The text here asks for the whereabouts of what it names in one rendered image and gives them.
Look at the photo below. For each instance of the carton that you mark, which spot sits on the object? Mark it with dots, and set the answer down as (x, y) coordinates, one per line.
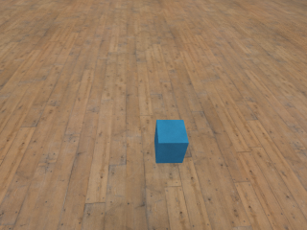
(170, 141)

